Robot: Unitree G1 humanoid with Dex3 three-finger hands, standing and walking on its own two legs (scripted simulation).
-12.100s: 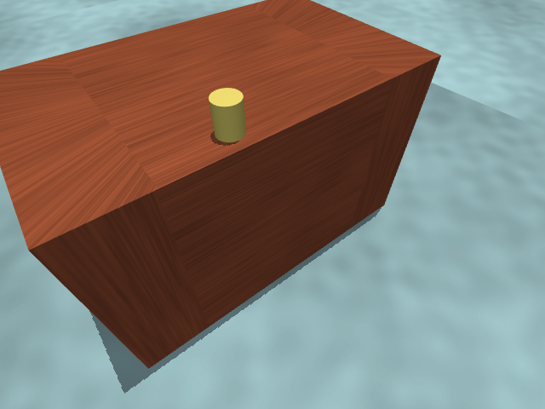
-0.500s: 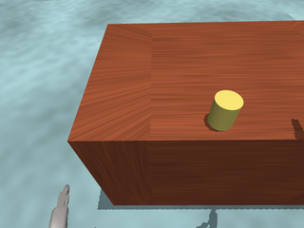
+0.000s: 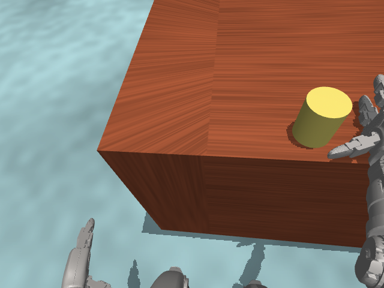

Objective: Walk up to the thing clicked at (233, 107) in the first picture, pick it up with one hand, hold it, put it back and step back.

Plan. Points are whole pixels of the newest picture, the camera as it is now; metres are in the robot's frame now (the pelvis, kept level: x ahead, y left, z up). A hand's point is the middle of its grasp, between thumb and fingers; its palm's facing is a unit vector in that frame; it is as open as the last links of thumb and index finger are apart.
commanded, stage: close in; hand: right
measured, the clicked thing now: (319, 118) +0.45 -0.19 +0.07
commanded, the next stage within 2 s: rest palm in 0.30 s
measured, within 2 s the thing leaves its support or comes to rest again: leaves its support in 1.68 s
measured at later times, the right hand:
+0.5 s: hand (326, 125) +0.43 -0.20 +0.08, palm faces +0.17 +0.99 +0.01, open 17.6 cm
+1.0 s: hand (323, 113) +0.46 -0.20 +0.09, palm faces +0.18 +0.98 +0.00, open 14.5 cm
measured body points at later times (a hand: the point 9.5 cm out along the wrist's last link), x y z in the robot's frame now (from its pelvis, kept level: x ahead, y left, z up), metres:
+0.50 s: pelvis +0.00 +0.00 +0.00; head +0.06 -0.02 +0.44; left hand +0.14 +0.27 -0.04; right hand +0.42 -0.25 +0.08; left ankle +0.03 +0.15 -0.69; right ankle -0.01 -0.13 -0.69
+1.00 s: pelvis -0.01 +0.00 -0.01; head +0.06 -0.01 +0.44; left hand +0.13 +0.27 -0.04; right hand +0.44 -0.25 +0.09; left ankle +0.03 +0.15 -0.69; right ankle -0.01 -0.13 -0.69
